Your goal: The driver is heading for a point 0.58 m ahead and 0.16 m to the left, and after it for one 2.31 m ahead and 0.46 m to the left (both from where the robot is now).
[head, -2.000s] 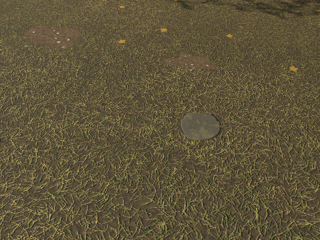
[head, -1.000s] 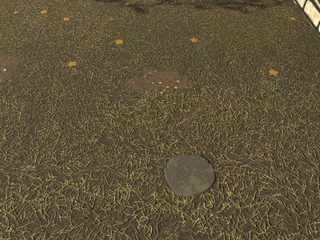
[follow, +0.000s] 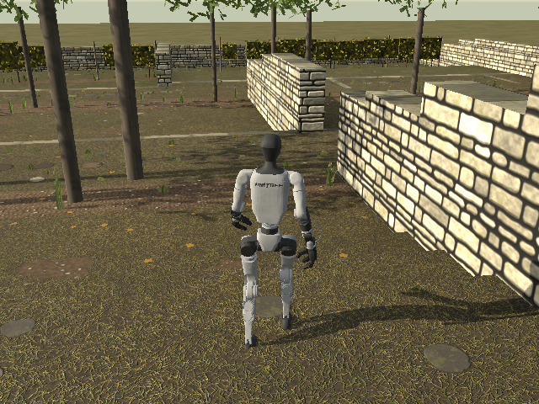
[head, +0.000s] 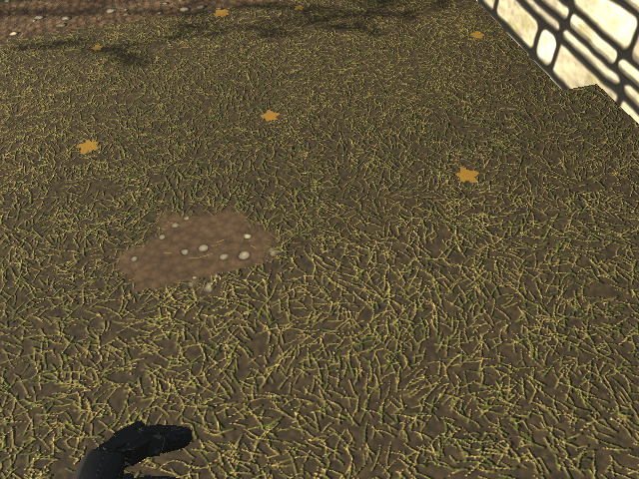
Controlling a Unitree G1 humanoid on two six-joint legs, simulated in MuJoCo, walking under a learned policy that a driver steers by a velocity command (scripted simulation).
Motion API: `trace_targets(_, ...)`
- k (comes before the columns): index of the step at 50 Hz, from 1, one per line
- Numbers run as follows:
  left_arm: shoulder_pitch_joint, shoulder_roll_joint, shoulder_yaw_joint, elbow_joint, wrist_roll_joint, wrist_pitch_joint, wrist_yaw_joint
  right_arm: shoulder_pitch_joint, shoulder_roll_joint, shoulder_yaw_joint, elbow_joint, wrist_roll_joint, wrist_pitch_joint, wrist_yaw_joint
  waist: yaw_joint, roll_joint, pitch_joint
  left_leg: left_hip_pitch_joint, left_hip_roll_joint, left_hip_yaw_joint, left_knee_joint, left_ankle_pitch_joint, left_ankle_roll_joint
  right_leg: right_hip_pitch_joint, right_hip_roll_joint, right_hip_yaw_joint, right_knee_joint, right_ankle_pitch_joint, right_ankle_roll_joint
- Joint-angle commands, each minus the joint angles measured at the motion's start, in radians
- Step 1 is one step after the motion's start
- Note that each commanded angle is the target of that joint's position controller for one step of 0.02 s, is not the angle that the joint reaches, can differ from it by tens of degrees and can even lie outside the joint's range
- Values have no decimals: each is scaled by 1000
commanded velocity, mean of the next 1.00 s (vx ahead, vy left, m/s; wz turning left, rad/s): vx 0.06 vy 0.00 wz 0.50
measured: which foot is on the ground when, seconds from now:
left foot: down 0.00-0.00, up 0.02-0.38, down 0.40-1.00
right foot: down 0.00-0.42, up 0.44-0.96, down 0.98-1.00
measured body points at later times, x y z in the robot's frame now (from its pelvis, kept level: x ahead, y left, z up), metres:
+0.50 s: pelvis +0.07 +0.04 +0.02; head +0.09 +0.06 +0.47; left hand +0.14 +0.34 -0.08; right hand +0.25 -0.19 -0.08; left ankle +0.07 +0.12 -0.72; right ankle +0.15 -0.10 -0.69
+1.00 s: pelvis +0.14 +0.03 +0.02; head +0.16 +0.05 +0.47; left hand +0.11 +0.33 -0.10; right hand +0.38 -0.14 -0.08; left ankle +0.07 +0.12 -0.72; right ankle +0.23 -0.07 -0.72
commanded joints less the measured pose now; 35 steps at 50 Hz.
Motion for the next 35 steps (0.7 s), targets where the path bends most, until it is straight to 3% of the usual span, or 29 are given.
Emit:
trace_targets(1, 450, 280, 96, 29, -17, -16, 24, 83, 24, 6, -143, 5, -22, -12, 166, -256, -544, -477, -28, 34, 538, -231, -45, 1004, -542, 516, -88, 697, -513)
trace_targets(2, 419, 225, 100, 18, 11, -14, 40, -11, -81, -27, -131, -3, 0, -26, 190, -61, -287, -546, 69, 0, 671, -247, -47, 750, -456, 446, -155, 332, -372)
trace_targets(3, 280, 209, 103, -12, -21, -13, 54, -30, -74, -32, -127, -6, 14, -49, 142, -69, -149, -546, 120, 27, 655, -183, -48, 547, -390, 327, -242, 28, -287)
trace_targets(4, 171, 118, 79, -43, -47, -12, 62, 1, -91, -41, -101, -30, 26, -72, 91, -50, -108, -470, 160, 33, 591, -137, -62, 423, -337, 256, -306, -115, -230)
trace_targets(5, 142, 89, 72, -47, -47, -12, 67, 12, -55, -34, -93, -44, 32, -80, 65, -72, -73, -405, 179, 35, 544, -102, -69, 346, -298, 184, -338, -95, -205)
trace_targets(6, 126, 105, 81, -60, -28, -16, 73, 1, -32, -25, -92, -49, 34, -72, 55, -59, -60, -342, 173, 82, 539, -60, -79, 282, -266, 113, -360, -59, -194)
trace_targets(7, 99, 120, 93, -74, -14, -23, 76, 2, -13, -20, -89, -37, 40, -54, 47, -35, -69, -290, 163, 121, 476, -25, -78, 257, -226, 34, -367, -61, -175)
trace_targets(8, 87, 151, 113, -91, -10, -29, 78, -14, -20, -17, -92, -20, 48, -32, 60, -30, -69, -258, 150, 158, 428, 2, -80, 247, -204, -22, -373, -65, -164)
trace_targets(9, 91, 177, 130, -98, -8, -31, 75, -42, -41, -19, -99, -13, 51, -15, 76, -42, -65, -250, 147, 173, 383, 33, -78, 259, -202, -46, -378, -77, -165)
trace_targets(11, 118, 196, 151, -99, 0, -30, 71, -106, -83, -23, -128, -17, 50, -5, 95, -45, -49, -282, 177, 147, 296, 90, -60, 318, -258, -15, -373, -114, -178)
trace_targets(13, 132, 186, 158, -102, 10, -32, 69, -140, -96, -18, -148, -14, 47, -10, 102, -48, -45, -302, 207, 109, 235, 113, -36, 370, -320, 27, -373, -138, -191)
trace_targets(15, 119, 175, 161, -114, 13, -32, 69, -148, -115, -19, -157, -8, 47, -14, 99, -51, -43, -292, 212, 103, 190, 125, -10, 406, -339, 19, -370, -184, -180)
trace_targets(19, 83, 181, 158, -105, 15, -20, 72, -154, -157, -48, -183, 17, 22, -3, 73, -26, -30, -99, 141, 149, -30, 297, 79, 344, -288, -67, -279, -386, -85)
trace_targets(20, 100, 160, 148, -90, 15, -15, 70, -136, -172, -59, -191, 20, 8, -4, 62, 3, -39, -31, 136, 133, -94, 370, 116, 316, -256, -95, -219, -414, -45)
trace_targets(21, 154, 98, 131, -97, 9, -9, 70, -107, -239, -78, -198, 13, -10, -19, 78, 170, -66, 57, 271, -53, -199, 635, 221, 255, -148, -201, -16, -490, 46)
trace_targets(22, 148, 73, 118, -161, 6, -18, 73, -91, -351, -103, -242, 22, -32, -29, 75, 307, -77, 134, 483, -431, -320, 617, 429, 35, 26, -182, 188, -694, 116)
trace_targets(23, 113, 114, 120, -120, 13, -11, 52, -95, -336, -112, -217, -22, -53, -44, 48, 167, 37, 87, 452, -412, -364, 355, 358, -84, 16, -7, 260, -658, 113)
trace_targets(24, 104, 161, 137, -110, 5, 5, 51, -127, -317, -114, -215, -11, -56, -53, 59, 163, 40, 112, 395, -336, -370, 258, 295, -128, 3, 16, 310, -592, 112)
trace_targets(25, 132, 195, 152, -83, 15, 11, 58, -153, -273, -99, -223, 13, -46, -57, 78, 157, 15, 142, 377, -304, -362, 277, 276, -138, -6, 18, 350, -552, 115)
trace_targets(26, 129, 171, 144, -80, 27, 14, 62, -153, -232, -81, -223, 25, -35, -58, 88, 171, 10, 130, 368, -286, -363, 322, 261, -118, -14, 33, 371, -522, 113)
trace_targets(27, 126, 138, 133, -78, 29, 14, 62, -158, -216, -74, -228, 21, -23, -58, 105, 152, 20, 85, 356, -265, -378, 340, 244, -77, -18, 33, 380, -475, 109)
trace_targets(28, 140, 125, 128, -69, 20, 14, 62, -163, -212, -71, -240, 12, -15, -56, 114, 141, 20, 65, 343, -251, -390, 338, 240, -54, -10, 31, 381, -421, 108)
trace_targets(29, 154, 126, 128, -59, 11, 14, 59, -170, -216, -72, -252, 5, -12, -53, 118, 146, 20, 50, 331, -238, -389, 352, 242, -40, -1, 27, 388, -379, 110)
trace_targets(31, 171, 139, 129, -42, 9, 20, 51, -167, -231, -74, -266, -5, -14, -45, 117, 150, 22, 30, 313, -228, -373, 386, 249, -19, 9, 19, 389, -343, 126)
trace_targets(35, 149, 146, 122, -31, 9, 39, 53, -133, -254, -80, -269, -2, -22, -30, 84, 149, 31, 71, 320, -290, -329, 377, 264, -28, 0, 34, 300, -364, 164)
